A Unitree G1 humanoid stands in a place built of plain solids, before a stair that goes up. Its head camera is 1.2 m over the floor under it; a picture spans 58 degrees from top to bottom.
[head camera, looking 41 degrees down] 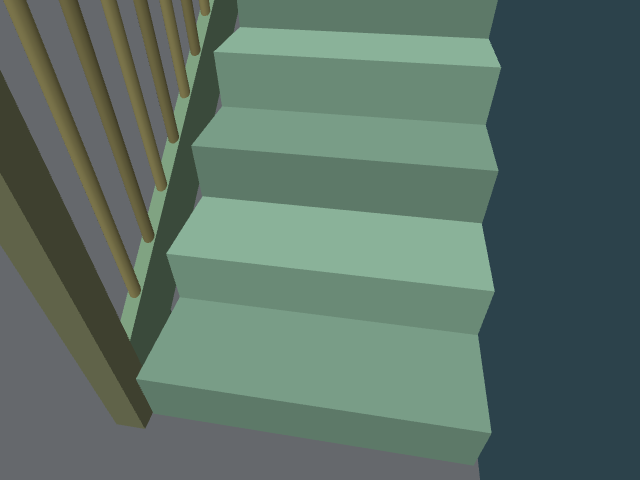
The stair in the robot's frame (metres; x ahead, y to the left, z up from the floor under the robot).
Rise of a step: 0.18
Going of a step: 0.28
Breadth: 0.90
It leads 9 degrees to the right of straight ahead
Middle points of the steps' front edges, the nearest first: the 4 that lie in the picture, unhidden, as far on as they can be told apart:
0.54 0.04 0.19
0.83 -0.01 0.37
1.11 -0.05 0.56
1.39 -0.10 0.74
